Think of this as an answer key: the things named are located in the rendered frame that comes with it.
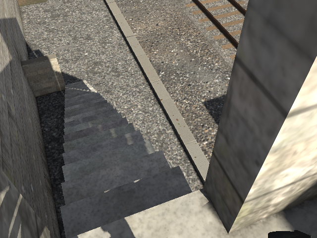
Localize stairs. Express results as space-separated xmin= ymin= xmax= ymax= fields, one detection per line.
xmin=60 ymin=80 xmax=192 ymax=238

